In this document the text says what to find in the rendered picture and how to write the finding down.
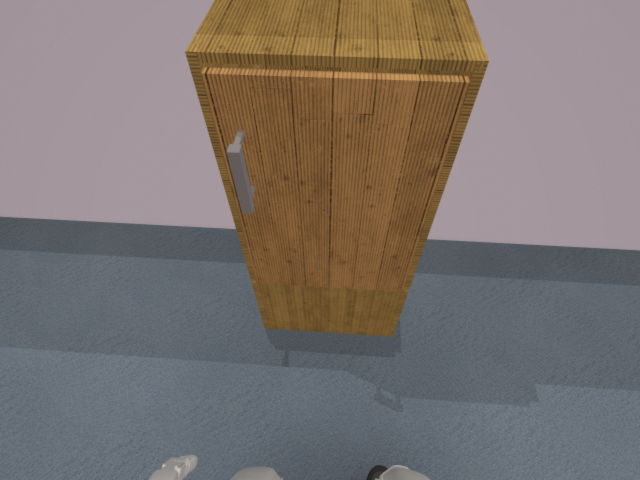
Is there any left robot hand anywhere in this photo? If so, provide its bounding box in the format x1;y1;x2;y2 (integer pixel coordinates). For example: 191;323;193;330
149;455;197;480

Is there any handle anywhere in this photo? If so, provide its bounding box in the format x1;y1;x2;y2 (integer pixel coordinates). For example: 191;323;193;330
227;130;255;214

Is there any right robot shin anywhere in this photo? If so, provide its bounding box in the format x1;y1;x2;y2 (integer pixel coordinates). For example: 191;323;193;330
382;465;409;475

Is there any cupboard door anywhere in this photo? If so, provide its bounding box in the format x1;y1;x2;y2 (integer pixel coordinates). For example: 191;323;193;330
200;67;471;292

